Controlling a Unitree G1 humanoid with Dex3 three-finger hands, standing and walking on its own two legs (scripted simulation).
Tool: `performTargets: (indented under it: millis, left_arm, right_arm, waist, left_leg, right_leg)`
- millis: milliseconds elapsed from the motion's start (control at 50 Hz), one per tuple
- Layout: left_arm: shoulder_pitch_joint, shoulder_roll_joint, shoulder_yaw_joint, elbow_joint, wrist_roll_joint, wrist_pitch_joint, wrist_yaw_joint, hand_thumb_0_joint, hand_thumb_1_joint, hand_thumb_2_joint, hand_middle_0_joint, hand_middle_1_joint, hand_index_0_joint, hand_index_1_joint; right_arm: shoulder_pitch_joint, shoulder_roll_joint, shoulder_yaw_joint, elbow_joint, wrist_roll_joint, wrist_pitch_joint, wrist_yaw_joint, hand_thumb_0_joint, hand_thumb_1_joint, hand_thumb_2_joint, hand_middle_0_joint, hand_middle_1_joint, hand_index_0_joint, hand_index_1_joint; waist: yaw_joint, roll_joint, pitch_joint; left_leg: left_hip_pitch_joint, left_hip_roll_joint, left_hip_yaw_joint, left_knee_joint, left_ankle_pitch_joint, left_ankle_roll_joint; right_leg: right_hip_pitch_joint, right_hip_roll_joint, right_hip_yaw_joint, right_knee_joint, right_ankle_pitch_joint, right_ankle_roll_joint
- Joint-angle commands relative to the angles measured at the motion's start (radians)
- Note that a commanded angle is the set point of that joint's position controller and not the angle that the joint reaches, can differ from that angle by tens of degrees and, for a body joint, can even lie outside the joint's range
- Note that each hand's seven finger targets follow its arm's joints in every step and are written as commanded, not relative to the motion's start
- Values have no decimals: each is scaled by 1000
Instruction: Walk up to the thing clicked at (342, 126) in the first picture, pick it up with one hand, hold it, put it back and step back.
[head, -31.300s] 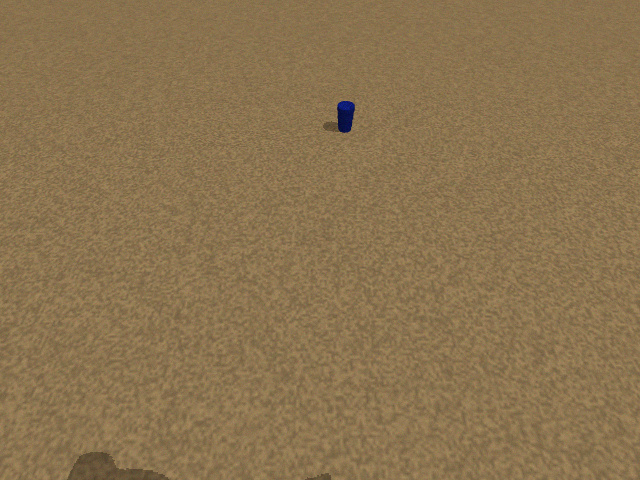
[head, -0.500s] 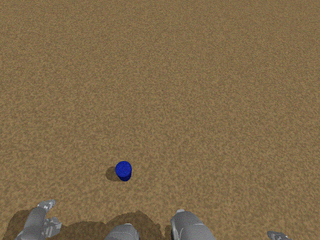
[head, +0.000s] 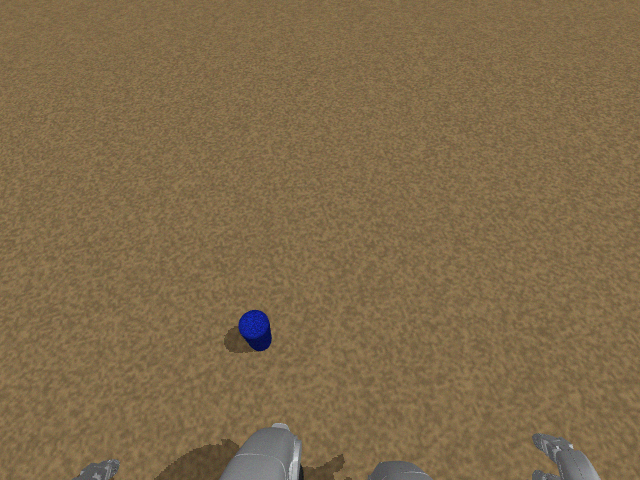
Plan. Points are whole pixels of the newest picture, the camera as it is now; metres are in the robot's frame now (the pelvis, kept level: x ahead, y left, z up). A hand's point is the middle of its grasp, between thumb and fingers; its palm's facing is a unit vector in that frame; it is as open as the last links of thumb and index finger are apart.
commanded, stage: step back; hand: left
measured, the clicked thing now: (257, 332) +0.54 +0.23 -0.69
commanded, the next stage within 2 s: none
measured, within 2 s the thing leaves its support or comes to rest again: neither
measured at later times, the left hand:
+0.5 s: hand out of the picture -0.05 +0.27 -0.14, palm faces +0.07 -0.92 -0.38, open 7.3 cm
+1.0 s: hand out of the picture -0.22 +0.24 -0.15, palm faces +0.10 -0.90 -0.42, open 7.3 cm
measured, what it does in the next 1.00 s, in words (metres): walks backwards: left foot, then right foot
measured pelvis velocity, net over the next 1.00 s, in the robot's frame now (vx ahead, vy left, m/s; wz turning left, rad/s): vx -0.32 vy -0.05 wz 0.12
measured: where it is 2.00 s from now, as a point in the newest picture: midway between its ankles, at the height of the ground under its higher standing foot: outside the picture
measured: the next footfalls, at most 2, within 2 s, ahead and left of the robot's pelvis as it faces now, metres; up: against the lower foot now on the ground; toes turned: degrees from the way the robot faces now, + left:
left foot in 0.26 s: -0.07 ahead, +0.12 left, +0.00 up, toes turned +4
right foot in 0.64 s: -0.18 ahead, -0.17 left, +0.00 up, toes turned +5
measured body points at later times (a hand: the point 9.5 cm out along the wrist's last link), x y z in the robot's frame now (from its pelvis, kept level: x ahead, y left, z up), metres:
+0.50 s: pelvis -0.14 -0.01 +0.01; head -0.09 +0.02 +0.45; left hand -0.05 +0.32 -0.12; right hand -0.02 -0.31 -0.10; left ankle -0.11 +0.11 -0.72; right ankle -0.17 -0.16 -0.64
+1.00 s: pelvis -0.32 -0.05 -0.01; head -0.26 -0.03 +0.43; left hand -0.23 +0.29 -0.12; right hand -0.21 -0.35 -0.13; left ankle -0.32 +0.07 -0.73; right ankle -0.22 -0.17 -0.72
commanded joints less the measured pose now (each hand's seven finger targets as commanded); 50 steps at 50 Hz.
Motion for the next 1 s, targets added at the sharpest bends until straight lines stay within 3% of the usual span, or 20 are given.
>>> performTargets:
  millis: [0,100,180,220,240,280,340,400,500,600,620,640,660,740,820,880,920,940,960,980]
  left_arm:
    - [-151,250,74,-149,-1,-36,32,0,900,900,-200,-300,-200,-300]
    - [-30,221,68,-161,3,-30,40,0,900,900,-200,-300,-200,-300]
    - [-49,248,65,-176,-5,-16,37,0,900,900,-200,-300,-200,-300]
    - [-72,252,59,-191,-16,-5,29,0,900,900,-200,-300,-200,-300]
    - [-55,222,50,-195,-18,-1,24,0,900,900,-200,-300,-200,-300]
    - [-158,227,65,-212,-16,-4,38,0,900,900,-200,-300,-200,-300]
    - [-74,209,66,-157,-32,0,40,0,900,900,-200,-300,-200,-300]
    - [-27,211,75,-130,-25,-3,33,0,900,900,-200,-300,-200,-300]
    - [-23,196,62,-138,-18,-15,27,0,900,900,-200,-300,-200,-300]
    - [131,193,63,-45,-9,-30,18,0,900,900,-200,-300,-200,-300]
    - [119,244,78,-51,7,-36,18,0,900,900,-200,-300,-200,-300]
    - [84,358,105,-70,4,-30,14,0,900,900,-200,-300,-200,-300]
    - [2,426,114,-109,12,-30,16,0,900,900,-200,-300,-200,-300]
    - [-141,282,80,-146,10,-38,35,0,900,900,-200,-300,-200,-300]
    - [-47,274,72,-143,17,-29,46,0,900,900,-200,-300,-200,-300]
    - [-59,269,66,-151,-2,-16,47,0,900,900,-200,-300,-200,-300]
    - [-62,253,50,-159,-14,-1,39,0,900,900,-200,-300,-200,-300]
    - [-29,217,37,-161,-17,2,35,0,900,900,-200,-300,-200,-300]
    - [-80,218,36,-179,-29,-1,43,0,900,900,-200,-300,-200,-300]
    - [-137,246,57,-168,-13,2,52,0,900,900,-200,-300,-200,-300]
  right_arm:
    - [87,-196,-40,-60,19,-37,-19,0,-900,-900,200,300,200,300]
    - [58,-190,-31,-97,5,-44,-24,0,-900,-900,200,300,200,300]
    - [123,-183,-40,-81,-6,-50,-17,0,-900,-900,200,300,200,300]
    - [188,-182,-47,-58,-14,-59,-14,0,-900,-900,200,300,200,300]
    - [170,-228,-63,-64,-23,-62,-13,0,-900,-900,200,300,200,300]
    - [114,-391,-96,-106,-29,-61,-3,0,-900,-900,200,300,200,300]
    - [18,-269,-59,-115,-28,-67,-21,0,-900,-900,200,300,200,300]
    - [28,-243,-56,-123,-26,-63,-23,0,-900,-900,200,300,200,300]
    - [69,-258,-66,-137,-27,-57,-25,0,-900,-900,200,300,200,300]
    - [10,-281,-65,-152,-10,-25,-11,0,-900,-900,200,300,200,300]
    - [17,-237,-52,-156,-3,-23,-8,0,-900,-900,200,300,200,300]
    - [-35,-183,-46,-186,7,-26,-16,0,-900,-900,200,300,200,300]
    - [-45,-215,-57,-174,-2,-18,-28,0,-900,-900,200,300,200,300]
    - [78,-211,-48,-110,13,-31,-22,0,-900,-900,200,300,200,300]
    - [48,-186,-37,-125,-3,-35,-21,0,-900,-900,200,300,200,300]
    - [104,-182,-42,-97,-15,-41,-16,0,-900,-900,200,300,200,300]
    - [157,-194,-55,-65,-22,-47,-16,0,-900,-900,200,300,200,300]
    - [146,-254,-72,-69,-39,-48,-17,0,-900,-900,200,300,200,300]
    - [81,-384,-89,-95,-24,-41,-2,0,-900,-900,200,300,200,300]
    - [70,-396,-96,-108,-35,-47,-2,0,-900,-900,200,300,200,300]
  waist:
    - [-41,-163,-114]
    - [45,-174,-173]
    - [19,-194,-221]
    - [-26,-152,-239]
    - [-12,-52,-241]
    - [-81,223,-198]
    - [5,61,-173]
    - [4,96,-155]
    - [-36,135,-213]
    - [23,163,-278]
    - [17,65,-251]
    - [44,-248,-181]
    - [63,-321,-121]
    - [-29,-162,-128]
    - [38,-224,-153]
    - [18,-213,-211]
    - [-5,-147,-237]
    - [5,-19,-241]
    - [-13,246,-217]
    - [-60,218,-181]
  left_leg:
    - [10,-76,-106,289,-3,-9]
    - [-57,-22,-59,69,-77,-26]
    - [112,25,17,-258,13,-1]
    - [239,27,56,-520,273,11]
    - [317,126,-94,-519,333,47]
    - [189,463,-508,-585,575,303]
    - [271,341,-273,-479,732,238]
    - [273,303,-199,-455,712,240]
    - [401,329,-199,-413,668,264]
    - [220,256,-135,-342,435,154]
    - [62,198,-124,-270,303,92]
    - [-95,-4,-38,-78,-6,24]
    - [-19,-20,-85,173,-157,-7]
    - [5,-48,-114,300,-10,-7]
    - [-28,-8,-47,49,-72,-17]
    - [86,29,16,-279,9,1]
    - [252,38,22,-533,278,20]
    - [355,191,-198,-544,361,71]
    - [242,409,-444,-586,445,235]
    - [109,475,-548,-619,454,324]
  right_leg:
    - [-45,-235,177,-260,465,-180]
    - [228,-268,187,-188,559,-209]
    - [189,-257,157,-111,563,-176]
    - [124,-222,122,-37,486,-122]
    - [-6,-162,89,1,310,-69]
    - [-166,58,49,380,-295,16]
    - [-259,81,161,608,-199,1]
    - [-235,77,128,609,-162,35]
    - [-200,18,54,277,-171,62]
    - [112,16,-62,-227,102,4]
    - [160,-69,97,-231,74,-26]
    - [56,-275,382,-323,50,-148]
    - [-184,-444,549,-397,25,-277]
    - [-101,-252,177,-208,352,-178]
    - [106,-259,170,-167,477,-178]
    - [162,-264,162,-76,530,-157]
    - [73,-209,115,27,452,-94]
    - [-121,-134,79,111,231,-40]
    - [-196,34,-66,283,-193,8]
    - [-156,34,78,488,-307,17]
